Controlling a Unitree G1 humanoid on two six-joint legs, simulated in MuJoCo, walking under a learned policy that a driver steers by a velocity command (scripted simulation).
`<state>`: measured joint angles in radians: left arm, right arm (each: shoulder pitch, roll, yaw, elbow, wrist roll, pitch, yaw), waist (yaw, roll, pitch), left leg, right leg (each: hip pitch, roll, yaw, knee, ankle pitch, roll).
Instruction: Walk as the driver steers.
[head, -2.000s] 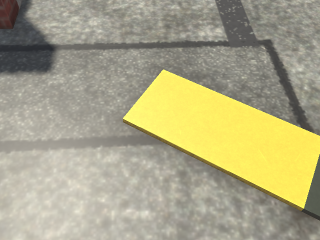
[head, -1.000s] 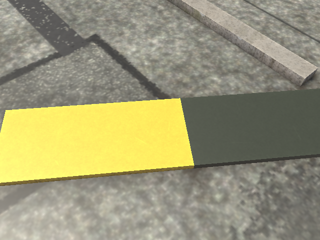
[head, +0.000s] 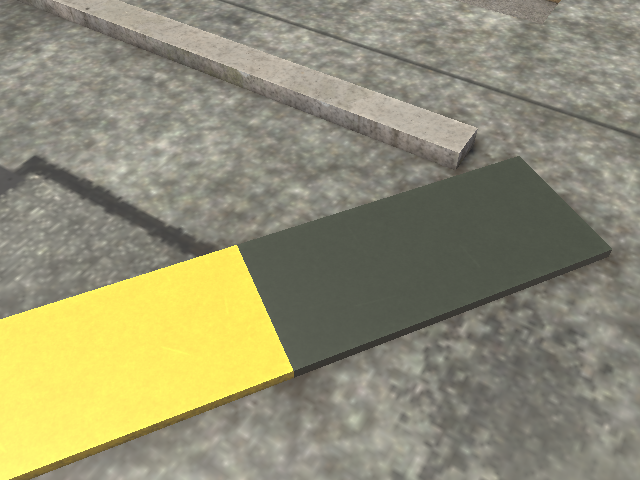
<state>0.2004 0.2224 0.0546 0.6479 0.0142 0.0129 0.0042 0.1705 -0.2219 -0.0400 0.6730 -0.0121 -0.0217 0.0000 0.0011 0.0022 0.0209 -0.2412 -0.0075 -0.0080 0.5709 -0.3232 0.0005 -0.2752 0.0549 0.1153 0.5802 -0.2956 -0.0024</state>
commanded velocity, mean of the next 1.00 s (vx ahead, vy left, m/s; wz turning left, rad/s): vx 0.15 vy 0.00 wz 0.10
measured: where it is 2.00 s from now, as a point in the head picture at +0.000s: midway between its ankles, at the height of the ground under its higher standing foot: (244, 409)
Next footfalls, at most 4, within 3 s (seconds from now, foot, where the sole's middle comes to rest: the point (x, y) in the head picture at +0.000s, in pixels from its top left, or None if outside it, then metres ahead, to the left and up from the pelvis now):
1.18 left None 0.39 0.18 -0.77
1.64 right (295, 376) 0.73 0.09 -0.74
2.04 left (169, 409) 0.65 0.36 -0.74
2.50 right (244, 305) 0.92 0.22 -0.74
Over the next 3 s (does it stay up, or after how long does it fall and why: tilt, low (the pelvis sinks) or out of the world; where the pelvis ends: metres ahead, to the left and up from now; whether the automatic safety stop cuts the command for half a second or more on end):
stays up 0.82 0.33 0.03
